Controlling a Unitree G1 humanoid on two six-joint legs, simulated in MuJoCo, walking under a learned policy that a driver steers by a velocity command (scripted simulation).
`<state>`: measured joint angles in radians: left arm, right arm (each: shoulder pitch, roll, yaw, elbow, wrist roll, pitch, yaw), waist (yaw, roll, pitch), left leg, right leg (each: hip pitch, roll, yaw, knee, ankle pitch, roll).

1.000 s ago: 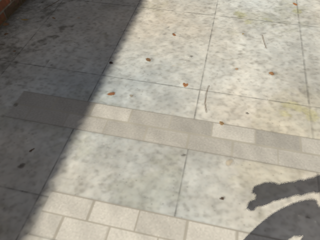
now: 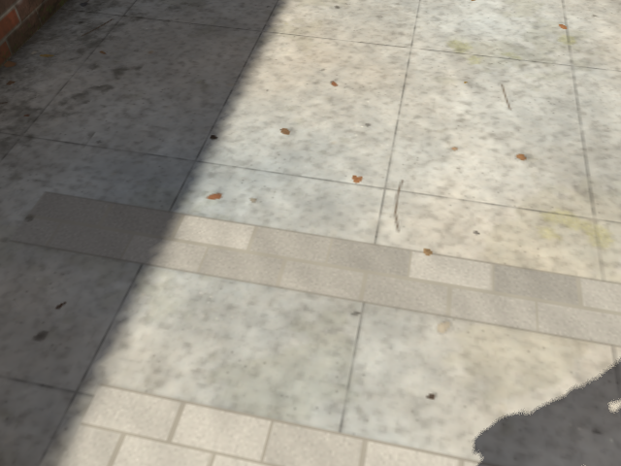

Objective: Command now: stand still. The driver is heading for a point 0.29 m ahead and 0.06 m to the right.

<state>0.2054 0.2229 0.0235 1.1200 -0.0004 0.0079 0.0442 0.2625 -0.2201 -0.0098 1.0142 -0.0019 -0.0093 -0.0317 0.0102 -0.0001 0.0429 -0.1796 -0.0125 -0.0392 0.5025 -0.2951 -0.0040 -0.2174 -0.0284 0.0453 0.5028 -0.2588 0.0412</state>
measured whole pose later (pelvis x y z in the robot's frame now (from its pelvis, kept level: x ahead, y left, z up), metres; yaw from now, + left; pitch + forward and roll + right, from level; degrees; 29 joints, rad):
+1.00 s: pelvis +0.18 -0.01 -0.01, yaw -1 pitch +0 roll +2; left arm 0.23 0.21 0.02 1.04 0.01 0.00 0.05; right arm 0.11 -0.20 -0.02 1.00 0.00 -0.02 -0.01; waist 0.01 -0.03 0.03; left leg -0.32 -0.05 0.06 0.49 -0.17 0.05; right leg -0.26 -0.05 0.03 0.57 -0.32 0.04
